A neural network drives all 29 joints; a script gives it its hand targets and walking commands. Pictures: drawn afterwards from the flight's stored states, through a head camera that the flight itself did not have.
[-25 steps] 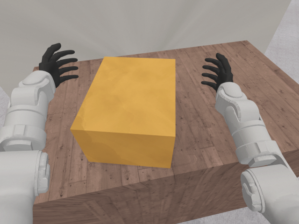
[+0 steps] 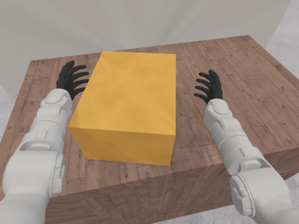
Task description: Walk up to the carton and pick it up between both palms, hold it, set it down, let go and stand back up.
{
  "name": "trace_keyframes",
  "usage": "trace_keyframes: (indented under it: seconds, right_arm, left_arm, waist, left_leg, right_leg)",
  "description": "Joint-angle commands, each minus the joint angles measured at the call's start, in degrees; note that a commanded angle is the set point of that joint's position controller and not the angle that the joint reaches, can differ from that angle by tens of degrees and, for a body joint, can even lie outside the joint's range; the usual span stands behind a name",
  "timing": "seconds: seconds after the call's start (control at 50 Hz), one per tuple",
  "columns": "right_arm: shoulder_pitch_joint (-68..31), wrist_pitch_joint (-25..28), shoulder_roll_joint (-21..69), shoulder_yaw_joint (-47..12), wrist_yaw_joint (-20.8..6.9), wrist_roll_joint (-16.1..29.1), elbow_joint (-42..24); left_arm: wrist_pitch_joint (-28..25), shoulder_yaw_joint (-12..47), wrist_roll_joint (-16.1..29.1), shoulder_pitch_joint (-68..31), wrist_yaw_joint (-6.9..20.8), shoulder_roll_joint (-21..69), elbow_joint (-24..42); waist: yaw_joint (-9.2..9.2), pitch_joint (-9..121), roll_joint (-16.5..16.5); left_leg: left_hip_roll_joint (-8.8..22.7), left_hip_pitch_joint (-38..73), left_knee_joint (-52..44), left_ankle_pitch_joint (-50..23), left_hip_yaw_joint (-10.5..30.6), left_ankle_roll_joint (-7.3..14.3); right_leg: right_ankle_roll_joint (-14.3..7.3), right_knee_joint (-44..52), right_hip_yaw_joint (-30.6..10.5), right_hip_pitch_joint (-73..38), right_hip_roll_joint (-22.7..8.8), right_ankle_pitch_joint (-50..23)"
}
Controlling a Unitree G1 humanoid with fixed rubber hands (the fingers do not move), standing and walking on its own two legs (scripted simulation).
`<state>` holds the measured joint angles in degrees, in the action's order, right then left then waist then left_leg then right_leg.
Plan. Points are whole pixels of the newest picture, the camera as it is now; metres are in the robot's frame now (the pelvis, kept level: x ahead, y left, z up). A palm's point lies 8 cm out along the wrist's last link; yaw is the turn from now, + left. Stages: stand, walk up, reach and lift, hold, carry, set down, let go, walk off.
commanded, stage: reach and lift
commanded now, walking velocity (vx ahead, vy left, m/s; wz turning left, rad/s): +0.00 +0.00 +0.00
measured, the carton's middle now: (133, 103) +0.46 +0.02 +0.06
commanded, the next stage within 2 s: none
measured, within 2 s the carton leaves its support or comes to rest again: neither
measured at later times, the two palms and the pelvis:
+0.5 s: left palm (66, 89) +0.46 +0.19 +0.14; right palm (200, 100) +0.41 -0.17 +0.11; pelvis +0.00 +0.00 +0.00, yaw +0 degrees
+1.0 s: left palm (69, 90) +0.46 +0.18 +0.14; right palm (195, 101) +0.41 -0.15 +0.11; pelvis +0.00 +0.00 +0.00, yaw +1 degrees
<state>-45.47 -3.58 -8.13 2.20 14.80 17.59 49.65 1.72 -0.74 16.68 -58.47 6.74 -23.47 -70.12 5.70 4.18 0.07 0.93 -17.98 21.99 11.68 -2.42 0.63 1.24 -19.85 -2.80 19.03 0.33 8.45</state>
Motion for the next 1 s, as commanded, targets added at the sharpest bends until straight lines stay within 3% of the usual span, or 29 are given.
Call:
trace_keyframes:
  seconds: [0.0,0.04,0.06,0.1,0.12,0.14,0.16,0.18,0.28,0.32,0.36,0.38,0.42,0.44,0.46,0.5,0.56,0.6,0.66,0.68,0.72,0.76,0.78,0.8,0.86,0.88,0.9,0.94,0.98]
  right_arm:
    - [-22.5,3.5,-3.3,-3.6,0.2,-1.9,-6.9]
    - [-24.6,4.0,-4.3,-2.0,0.2,-1.7,-8.6]
    - [-21.3,3.2,-3.5,-1.9,0.3,-2.7,-4.5]
    - [-21.8,3.0,-5.2,-1.5,0.4,-2.8,-0.8]
    - [-22.1,3.2,-2.7,-3.8,0.5,-1.2,-4.8]
    - [-24.6,3.3,-2.3,-2.3,0.4,-1.7,-4.5]
    - [-24.3,3.2,-0.9,-3.2,-0.1,-1.3,-7.1]
    - [-23.6,3.9,-0.6,-3.3,0.2,-1.8,-7.3]
    - [-25.1,3.2,0.6,-0.3,1.1,-4.7,-4.8]
    - [-26.0,3.4,3.5,-1.8,0.8,-4.4,-6.8]
    - [-26.0,4.2,1.8,1.4,0.9,-5.5,-6.9]
    - [-26.1,3.6,3.0,0.7,0.9,-6.4,-5.8]
    - [-30.5,4.1,1.4,4.5,1.3,-9.2,-2.8]
    - [-25.7,3.7,5.3,2.9,2.0,-9.3,-2.9]
    - [-23.9,4.1,4.6,3.3,2.0,-9.1,-2.9]
    - [-27.3,4.4,4.5,4.6,2.0,-9.6,-4.7]
    - [-29.2,4.4,4.3,5.1,1.9,-11.2,-4.9]
    - [-25.3,3.8,5.7,5.2,3.3,-11.7,-4.4]
    - [-25.5,5.8,6.6,5.5,3.6,-11.1,-6.3]
    - [-28.0,5.2,5.4,6.2,3.5,-12.0,-7.2]
    - [-28.7,4.9,5.2,6.3,3.0,-10.7,-5.7]
    - [-27.9,4.3,6.2,5.6,3.2,-10.2,-5.7]
    - [-25.6,3.5,7.3,5.2,3.8,-11.6,-4.5]
    - [-28.1,4.1,7.6,6.0,3.4,-10.9,-5.8]
    - [-31.4,4.2,7.8,6.7,2.7,-12.2,-7.7]
    - [-31.0,5.4,8.3,7.2,2.8,-13.2,-10.3]
    - [-29.9,3.8,8.3,6.4,2.7,-12.2,-4.2]
    - [-30.4,3.5,6.7,9.2,3.1,-14.2,-2.4]
    - [-28.3,4.9,9.1,6.7,2.7,-13.0,-8.8]
  left_arm:
    - [-3.7,0.2,-3.9,-20.9,-0.6,-7.2,6.1]
    - [-4.5,0.9,-3.4,-25.1,-0.8,-7.3,6.4]
    - [-4.0,1.0,-3.5,-21.0,-0.3,-7.3,2.3]
    - [-3.5,0.1,-4.9,-22.3,-0.5,-7.6,1.0]
    - [-3.6,-0.5,-4.6,-22.4,-0.7,-6.9,5.7]
    - [-4.5,0.5,-3.9,-24.7,-0.7,-6.4,6.1]
    - [-5.3,0.1,-4.0,-24.2,-1.1,-6.3,5.4]
    - [-5.1,1.3,-3.4,-23.1,-1.0,-4.4,7.7]
    - [-3.6,1.0,-5.0,-25.6,-0.4,-1.9,6.2]
    - [-5.2,1.6,-4.2,-25.1,-0.6,-0.6,6.3]
    - [-5.4,2.0,-4.8,-26.2,-1.4,-0.7,8.9]
    - [-3.9,-1.0,-7.0,-26.1,-1.2,-1.7,5.5]
    - [-3.2,0.5,-7.1,-29.4,-1.0,1.4,5.9]
    - [-3.3,-1.0,-7.1,-25.4,-0.6,1.2,3.3]
    - [-3.3,-1.6,-8.4,-24.3,-0.4,1.3,2.7]
    - [-3.3,-1.0,-9.1,-27.9,-1.0,2.0,8.3]
    - [-2.6,-2.7,-10.1,-27.1,-1.5,2.9,5.8]
    - [-1.7,-3.9,-9.6,-25.2,-0.4,1.3,3.5]
    - [-1.6,-2.5,-11.5,-24.9,-1.2,4.6,11.7]
    - [-1.3,-3.4,-10.7,-25.8,-0.9,2.3,7.2]
    - [-1.0,-1.7,-10.1,-27.9,-1.6,4.9,10.9]
    - [-1.1,-2.7,-11.1,-28.3,-2.0,4.3,10.9]
    - [-0.7,-4.6,-11.9,-24.8,-1.0,2.6,5.8]
    - [-1.1,-2.7,-12.0,-28.5,-1.7,4.8,12.3]
    - [-1.8,-4.1,-12.2,-29.5,-1.2,5.0,10.4]
    - [-2.4,-2.7,-11.2,-29.3,-2.0,6.4,13.4]
    - [-1.2,-3.8,-12.7,-28.5,-1.4,4.9,6.9]
    - [-0.8,-5.2,-13.8,-29.3,-1.6,4.6,5.2]
    - [-2.1,-3.5,-11.9,-26.3,-2.1,8.1,11.9]
  waist:
    - [0.51,33.3,-0.1]
    - [1.01,39.1,1.4]
    - [2.79,31.4,-0.9]
    - [3.08,27.5,1.2]
    - [0.70,30.6,0.6]
    - [1.65,31.7,0.9]
    - [-0.46,33.8,0.3]
    - [1.56,34.8,2.1]
    - [3.95,30.8,2.0]
    - [1.98,30.1,0.8]
    - [3.66,36.2,3.6]
    - [1.80,32.0,1.7]
    - [5.21,30.1,3.0]
    - [4.04,26.7,0.0]
    - [3.36,29.3,1.0]
    - [4.98,31.9,3.9]
    - [3.60,29.1,0.3]
    - [4.57,27.4,-0.9]
    - [4.86,32.4,3.2]
    - [5.23,29.7,1.7]
    - [4.79,29.5,4.8]
    - [4.07,29.1,3.7]
    - [4.02,25.1,-0.1]
    - [5.05,29.2,2.7]
    - [3.93,30.0,1.1]
    - [5.12,34.1,2.0]
    - [4.27,26.2,2.1]
    - [5.50,24.5,1.3]
    - [4.58,29.5,1.9]
  left_leg:
    - [-0.9,9.3,2.6,-20.9,2.1,-0.4]
    - [-1.2,9.9,3.8,-22.4,1.9,-0.7]
    - [-1.1,8.4,3.1,-19.4,2.2,-0.4]
    - [-0.8,8.6,2.4,-18.3,2.2,-0.7]
    - [-1.0,9.5,2.3,-21.4,1.5,-0.8]
    - [-0.9,8.3,2.3,-19.8,2.0,-0.4]
    - [-1.1,8.4,2.7,-20.2,1.7,-0.5]
    - [-0.5,10.0,3.2,-22.7,2.2,-1.2]
    - [-0.6,9.8,2.6,-19.1,2.6,-0.7]
    - [-0.7,6.5,2.9,-18.5,2.1,-0.3]
    - [-0.4,9.8,4.0,-21.0,3.3,-1.4]
    - [-0.3,8.6,4.2,-20.4,2.7,-0.9]
    - [0.0,9.8,3.9,-17.7,3.0,-1.1]
    - [-0.2,7.8,3.7,-17.4,2.7,-0.5]
    - [-0.7,7.1,3.7,-17.8,2.4,-0.6]
    - [-0.3,9.0,2.8,-18.3,2.6,-1.1]
    - [-0.1,8.8,3.3,-17.7,2.9,-0.9]
    - [-0.7,6.4,3.6,-15.7,1.4,-0.5]
    - [-0.6,10.8,4.8,-23.6,2.4,-2.4]
    - [0.1,9.1,4.6,-19.7,2.6,-1.7]
    - [1.0,12.3,4.3,-20.9,2.5,-2.5]
    - [-0.2,11.0,4.7,-20.5,2.0,-2.2]
    - [-0.4,7.7,4.3,-17.5,1.6,-1.0]
    - [-0.1,9.7,3.9,-19.5,2.5,-1.3]
    - [-0.3,8.7,3.9,-18.3,1.5,-1.1]
    - [-0.1,9.8,4.1,-19.9,2.6,-1.6]
    - [-0.4,8.3,3.7,-15.9,2.1,-1.1]
    - [0.2,6.3,2.5,-12.8,2.4,-0.9]
    - [0.4,9.8,2.9,-19.0,2.1,-1.4]
  right_leg:
    - [0.2,-2.8,4.0,-12.6,1.0,-26.6]
    - [-0.2,-3.1,4.0,-11.5,1.3,-27.2]
    - [-0.5,-2.5,3.7,-13.1,0.9,-26.7]
    - [-0.3,-2.3,4.4,-11.1,1.3,-22.6]
    - [0.3,-1.9,4.1,-11.9,1.3,-25.0]
    - [0.3,-2.5,4.2,-10.5,0.9,-23.5]
    - [-0.1,-2.2,3.6,-11.8,0.6,-23.3]
    - [-0.4,-2.9,4.2,-10.9,0.9,-26.1]
    - [-0.2,-1.8,4.7,-9.6,1.1,-22.4]
    - [-0.1,-2.3,3.8,-10.5,0.4,-23.0]
    - [-0.8,-2.7,4.7,-8.4,0.8,-23.6]
    - [-0.4,-2.6,4.2,-9.2,0.8,-23.5]
    - [-0.4,-2.1,4.8,-4.6,0.9,-20.1]
    - [0.3,-1.8,4.1,-8.1,0.3,-21.8]
    - [0.1,-2.2,3.7,-8.5,0.1,-23.4]
    - [0.0,-2.3,4.6,-8.0,0.5,-22.2]
    - [0.2,-2.1,5.3,-6.5,1.0,-20.1]
    - [0.7,-1.7,4.0,-10.0,-0.1,-23.1]
    - [0.1,-2.7,5.3,-10.6,1.0,-27.3]
    - [0.0,-2.0,5.0,-9.9,0.7,-23.0]
    - [-0.3,-1.4,6.3,-5.4,1.7,-17.7]
    - [-0.2,-1.1,5.1,-7.4,1.2,-19.7]
    - [0.3,-1.3,3.8,-10.6,0.0,-22.9]
    - [0.4,-2.3,4.7,-9.4,0.5,-23.1]
    - [0.5,-2.0,5.3,-8.6,0.3,-20.2]
    - [0.5,-2.8,5.8,-9.1,0.9,-22.7]
    - [0.0,-1.3,5.3,-8.9,0.1,-19.0]
    - [0.0,-1.6,5.4,-8.4,0.2,-15.7]
    - [0.4,-2.4,5.8,-9.9,0.8,-21.9]
